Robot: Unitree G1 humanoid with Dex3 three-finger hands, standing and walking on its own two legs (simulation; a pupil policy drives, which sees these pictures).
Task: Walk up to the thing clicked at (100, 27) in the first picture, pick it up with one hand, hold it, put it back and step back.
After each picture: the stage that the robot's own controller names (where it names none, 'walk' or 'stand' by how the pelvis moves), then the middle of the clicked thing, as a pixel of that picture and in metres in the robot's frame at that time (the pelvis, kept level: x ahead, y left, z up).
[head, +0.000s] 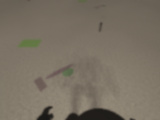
stand; (100, 27) +2.36 -0.26 -0.65
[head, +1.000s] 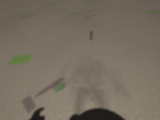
walk; (91, 35) +2.23 +0.14 -0.63
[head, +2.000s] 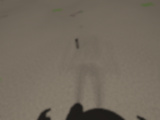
walk; (77, 44) +1.54 +0.44 -0.65
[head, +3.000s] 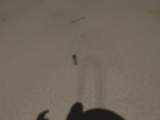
walk; (74, 60) +1.07 +0.38 -0.65
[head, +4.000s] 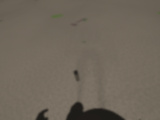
walk; (76, 76) +0.69 +0.27 -0.65
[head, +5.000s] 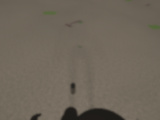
walk; (72, 88) +0.48 +0.17 -0.63
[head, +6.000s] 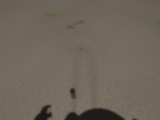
stand; (73, 93) +0.41 +0.20 -0.65
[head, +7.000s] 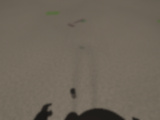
stand; (73, 93) +0.39 +0.19 -0.65
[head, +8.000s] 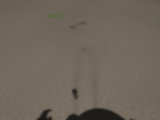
stand; (75, 94) +0.41 +0.18 -0.66
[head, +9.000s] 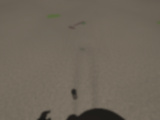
stand; (74, 94) +0.40 +0.19 -0.66
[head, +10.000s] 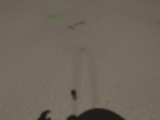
stand; (74, 95) +0.39 +0.19 -0.66
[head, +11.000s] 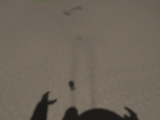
go down; (71, 86) +0.41 +0.19 -0.64
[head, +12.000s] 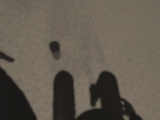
go down; (55, 52) +0.48 +0.24 -0.23
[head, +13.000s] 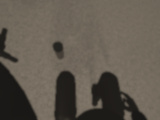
close in; (59, 51) +0.48 +0.23 -0.25
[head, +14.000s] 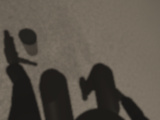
close in; (30, 45) +0.47 +0.27 -0.16
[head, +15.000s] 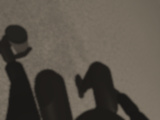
close; (20, 43) +0.46 +0.28 -0.16
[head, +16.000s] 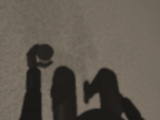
lift; (44, 56) +0.36 +0.27 -0.12
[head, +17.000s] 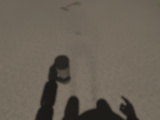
lift; (64, 72) +0.31 +0.17 +0.05
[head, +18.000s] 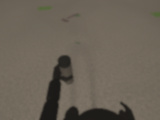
hold; (67, 72) +0.33 +0.16 +0.04
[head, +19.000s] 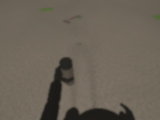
crouch; (68, 73) +0.32 +0.16 +0.03
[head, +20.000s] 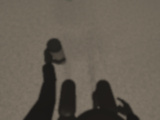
crouch; (58, 54) +0.44 +0.20 -0.04
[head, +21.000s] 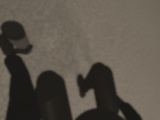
lower; (21, 42) +0.46 +0.28 -0.18
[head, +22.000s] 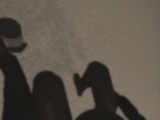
lower; (14, 39) +0.47 +0.29 -0.17
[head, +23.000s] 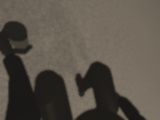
lower; (20, 41) +0.46 +0.28 -0.17
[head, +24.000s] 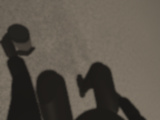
lower; (23, 43) +0.45 +0.28 -0.17
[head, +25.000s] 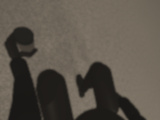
loosen; (26, 45) +0.45 +0.26 -0.17
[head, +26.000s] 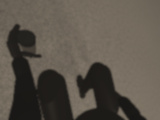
withdraw; (28, 46) +0.45 +0.26 -0.17
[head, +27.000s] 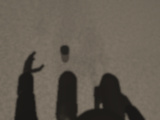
walk; (65, 55) +0.48 +0.21 -0.24
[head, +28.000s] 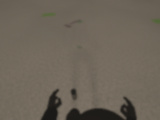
stand; (74, 94) +0.40 +0.16 -0.58
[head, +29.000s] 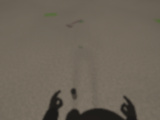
stand; (74, 94) +0.40 +0.18 -0.60
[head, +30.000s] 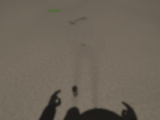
stand; (75, 91) +0.41 +0.17 -0.61
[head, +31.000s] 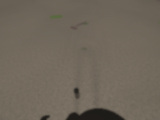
walk; (76, 93) +0.43 +0.17 -0.65
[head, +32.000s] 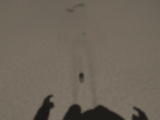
walk; (81, 78) +0.51 +0.11 -0.63
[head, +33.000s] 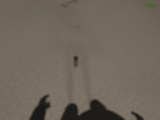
walk; (75, 62) +0.79 +0.17 -0.64
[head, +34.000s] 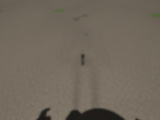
stand; (82, 60) +1.04 +0.18 -0.64
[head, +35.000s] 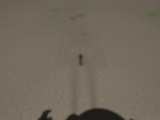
stand; (80, 60) +1.03 +0.18 -0.66
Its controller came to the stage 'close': yes
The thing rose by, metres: 0.68
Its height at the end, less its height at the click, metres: +0.00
